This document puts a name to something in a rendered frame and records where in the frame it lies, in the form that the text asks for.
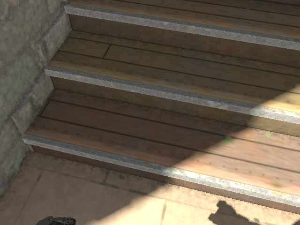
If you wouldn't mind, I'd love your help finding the robot left hand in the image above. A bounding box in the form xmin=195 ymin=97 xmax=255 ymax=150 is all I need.
xmin=36 ymin=216 xmax=76 ymax=225

